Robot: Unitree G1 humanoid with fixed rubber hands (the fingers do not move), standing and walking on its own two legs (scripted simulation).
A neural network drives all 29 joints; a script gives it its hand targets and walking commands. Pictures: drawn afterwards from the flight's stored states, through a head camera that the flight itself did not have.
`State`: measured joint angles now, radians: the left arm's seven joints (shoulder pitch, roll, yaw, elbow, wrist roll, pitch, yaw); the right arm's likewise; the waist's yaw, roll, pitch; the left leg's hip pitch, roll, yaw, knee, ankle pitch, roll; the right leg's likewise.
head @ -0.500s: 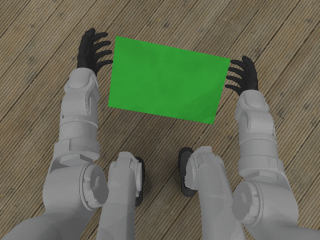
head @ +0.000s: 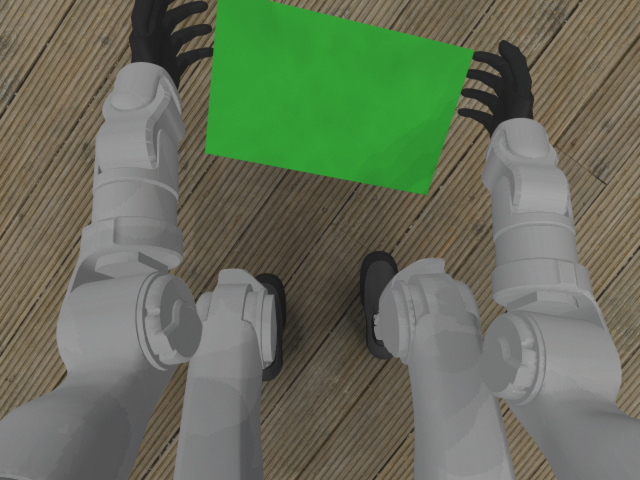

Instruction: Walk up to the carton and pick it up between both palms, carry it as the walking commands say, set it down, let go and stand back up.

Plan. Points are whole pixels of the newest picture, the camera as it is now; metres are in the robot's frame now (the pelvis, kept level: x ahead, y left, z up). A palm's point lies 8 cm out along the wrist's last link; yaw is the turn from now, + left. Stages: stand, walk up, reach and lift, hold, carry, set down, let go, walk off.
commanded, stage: set down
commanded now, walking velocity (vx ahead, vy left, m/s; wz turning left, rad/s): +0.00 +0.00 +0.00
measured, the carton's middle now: (330, 98) +0.53 -0.01 -0.25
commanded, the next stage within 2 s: none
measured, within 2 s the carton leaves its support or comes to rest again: neither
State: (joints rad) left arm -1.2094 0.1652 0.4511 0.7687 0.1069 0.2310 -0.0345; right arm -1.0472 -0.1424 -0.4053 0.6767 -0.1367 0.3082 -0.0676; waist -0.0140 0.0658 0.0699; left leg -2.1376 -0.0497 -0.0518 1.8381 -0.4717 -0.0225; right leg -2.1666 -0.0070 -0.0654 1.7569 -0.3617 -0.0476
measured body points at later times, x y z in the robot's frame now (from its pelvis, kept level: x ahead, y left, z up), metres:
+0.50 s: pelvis +0.01 +0.01 -0.05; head +0.37 -0.01 +0.21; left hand +0.56 +0.16 -0.21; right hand +0.51 -0.21 -0.24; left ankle +0.12 +0.12 -0.43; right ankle +0.16 -0.10 -0.43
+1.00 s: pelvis +0.00 +0.01 -0.07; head +0.37 -0.01 +0.18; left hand +0.56 +0.16 -0.25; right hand +0.52 -0.22 -0.26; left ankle +0.12 +0.12 -0.43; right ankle +0.16 -0.10 -0.43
